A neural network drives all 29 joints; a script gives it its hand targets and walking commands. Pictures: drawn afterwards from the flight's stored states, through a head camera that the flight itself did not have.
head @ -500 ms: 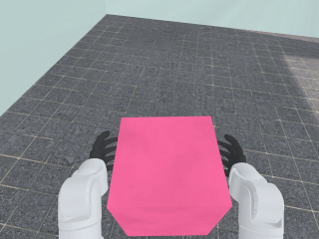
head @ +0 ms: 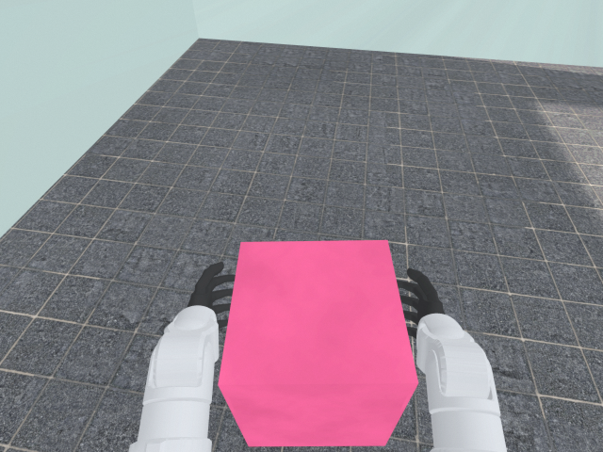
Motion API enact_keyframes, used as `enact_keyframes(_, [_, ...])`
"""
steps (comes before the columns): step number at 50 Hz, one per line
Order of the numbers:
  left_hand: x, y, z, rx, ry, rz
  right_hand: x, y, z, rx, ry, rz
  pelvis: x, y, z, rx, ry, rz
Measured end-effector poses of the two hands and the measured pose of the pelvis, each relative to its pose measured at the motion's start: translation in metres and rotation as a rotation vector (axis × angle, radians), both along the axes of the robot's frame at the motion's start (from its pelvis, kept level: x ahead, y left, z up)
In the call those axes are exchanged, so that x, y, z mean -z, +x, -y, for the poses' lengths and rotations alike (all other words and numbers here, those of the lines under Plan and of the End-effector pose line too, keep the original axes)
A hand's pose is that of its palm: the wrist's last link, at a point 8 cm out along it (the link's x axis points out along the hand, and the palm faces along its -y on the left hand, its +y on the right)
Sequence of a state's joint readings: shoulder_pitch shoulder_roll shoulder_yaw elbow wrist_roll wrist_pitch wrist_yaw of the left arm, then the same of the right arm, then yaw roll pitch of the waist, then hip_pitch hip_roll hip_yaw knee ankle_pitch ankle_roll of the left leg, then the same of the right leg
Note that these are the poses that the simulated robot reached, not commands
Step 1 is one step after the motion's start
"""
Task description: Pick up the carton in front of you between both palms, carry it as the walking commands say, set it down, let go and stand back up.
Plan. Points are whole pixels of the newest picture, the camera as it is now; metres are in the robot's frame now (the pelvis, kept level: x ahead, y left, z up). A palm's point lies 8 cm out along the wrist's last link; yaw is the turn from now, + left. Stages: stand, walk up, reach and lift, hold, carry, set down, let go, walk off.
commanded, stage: carry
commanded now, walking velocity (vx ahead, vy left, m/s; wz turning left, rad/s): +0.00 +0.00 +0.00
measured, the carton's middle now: (315, 347) +0.28 +0.00 -0.04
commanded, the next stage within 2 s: hold in 0.94 s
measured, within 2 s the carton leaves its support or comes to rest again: neither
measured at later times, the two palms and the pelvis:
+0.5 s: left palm (205, 330) +0.26 +0.14 +0.04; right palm (439, 338) +0.26 -0.16 +0.04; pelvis -0.03 -0.01 +0.00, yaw +0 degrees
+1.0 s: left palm (207, 340) +0.24 +0.14 +0.04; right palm (446, 348) +0.24 -0.16 +0.04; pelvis -0.05 -0.01 +0.01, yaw -2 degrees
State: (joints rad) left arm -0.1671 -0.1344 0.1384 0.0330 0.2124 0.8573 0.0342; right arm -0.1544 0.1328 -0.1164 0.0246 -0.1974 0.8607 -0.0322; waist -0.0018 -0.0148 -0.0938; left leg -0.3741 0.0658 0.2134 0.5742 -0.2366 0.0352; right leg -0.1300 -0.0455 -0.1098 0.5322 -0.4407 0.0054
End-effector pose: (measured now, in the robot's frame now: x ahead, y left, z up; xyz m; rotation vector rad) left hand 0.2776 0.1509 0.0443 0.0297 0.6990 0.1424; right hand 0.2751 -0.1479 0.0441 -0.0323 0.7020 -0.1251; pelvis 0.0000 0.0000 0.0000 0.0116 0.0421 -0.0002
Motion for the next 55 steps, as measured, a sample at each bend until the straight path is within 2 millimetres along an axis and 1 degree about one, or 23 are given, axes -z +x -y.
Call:
enact_keyframes(5, [0.008, 0.0, 0.002, 0.007, 0.009, 0.009, 0.009, 0.0, 0.002, -0.009, -0.008, 0.008, -0.001, -0.009, 0.002, -0.001, -0.002, 0.011])
enact_keyframes(8, [0.01, -0.001, 0.003, 0.005, 0.008, 0.024, 0.01, 0.0, 0.003, -0.01, -0.008, 0.023, -0.002, -0.014, 0.003, -0.002, -0.004, 0.015])
enact_keyframes(16, [0.0, -0.008, 0.006, -0.002, 0.0, 0.067, 0.001, -0.007, 0.006, -0.006, -0.004, 0.066, -0.002, -0.025, 0.006, -0.002, -0.006, 0.015])
enact_keyframes(27, [0.0, -0.021, 0.009, 0.002, 0.0, 0.04, 0.0, -0.021, 0.009, -0.003, -0.005, 0.039, -0.003, -0.034, 0.009, 0.0, -0.008, 0.022])
enact_keyframes(48, [0.0, -0.029, 0.013, 0.002, -0.004, 0.043, 0.0, -0.029, 0.013, -0.002, -0.005, 0.04, -0.003, -0.044, 0.012, 0.002, -0.007, 0.036])
enact_keyframes(51, [0.0, -0.034, 0.016, 0.012, -0.003, 0.046, -0.001, -0.035, 0.015, -0.009, -0.025, 0.042, -0.009, -0.046, 0.013, 0.042, 0.001, 0.086])
enact_keyframes(55, [0.002, -0.034, 0.029, 0.066, -0.007, 0.04, -0.001, -0.05, 0.028, 0.042, -0.031, 0.035, -0.012, -0.05, 0.011, 0.084, -0.011, 0.121])
